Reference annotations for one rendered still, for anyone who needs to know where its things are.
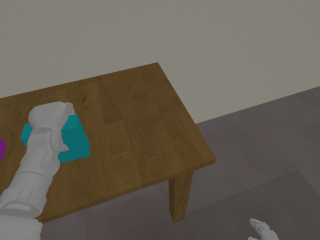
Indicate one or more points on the robot left upper arm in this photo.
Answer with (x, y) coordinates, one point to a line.
(19, 228)

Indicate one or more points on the robot left hand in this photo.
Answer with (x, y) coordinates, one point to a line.
(55, 114)

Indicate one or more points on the table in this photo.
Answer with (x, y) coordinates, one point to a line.
(139, 132)

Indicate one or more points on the robot right hand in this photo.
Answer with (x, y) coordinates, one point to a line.
(263, 229)

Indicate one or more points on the robot left forearm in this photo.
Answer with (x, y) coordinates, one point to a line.
(26, 195)

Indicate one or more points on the sponge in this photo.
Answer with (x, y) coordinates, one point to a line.
(73, 135)

